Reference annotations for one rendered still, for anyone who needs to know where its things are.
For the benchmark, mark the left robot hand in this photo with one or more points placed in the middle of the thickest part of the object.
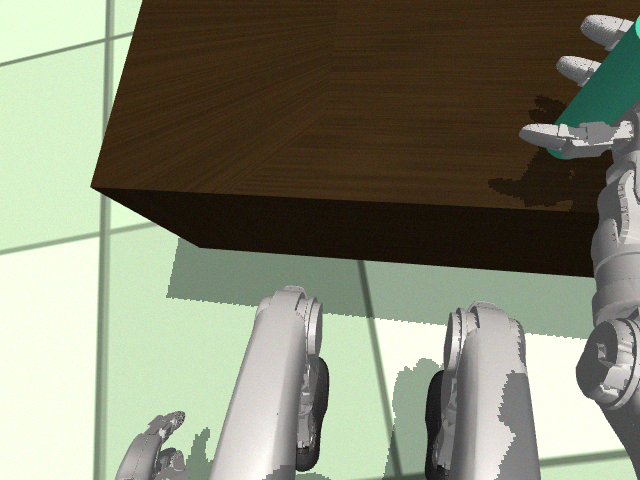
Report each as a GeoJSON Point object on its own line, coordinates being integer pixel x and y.
{"type": "Point", "coordinates": [144, 459]}

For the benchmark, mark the right robot arm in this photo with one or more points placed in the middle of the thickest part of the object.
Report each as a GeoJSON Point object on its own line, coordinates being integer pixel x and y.
{"type": "Point", "coordinates": [608, 370]}

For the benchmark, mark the right robot foot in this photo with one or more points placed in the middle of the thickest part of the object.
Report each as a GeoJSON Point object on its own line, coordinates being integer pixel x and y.
{"type": "Point", "coordinates": [433, 471]}

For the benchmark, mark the can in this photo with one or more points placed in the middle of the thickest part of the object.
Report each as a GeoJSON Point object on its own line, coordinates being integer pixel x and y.
{"type": "Point", "coordinates": [612, 89]}

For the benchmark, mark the right robot hand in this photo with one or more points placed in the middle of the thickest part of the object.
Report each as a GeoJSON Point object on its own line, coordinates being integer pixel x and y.
{"type": "Point", "coordinates": [590, 139]}

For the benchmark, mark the left robot foot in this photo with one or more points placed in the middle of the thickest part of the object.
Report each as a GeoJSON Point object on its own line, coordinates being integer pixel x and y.
{"type": "Point", "coordinates": [307, 457]}

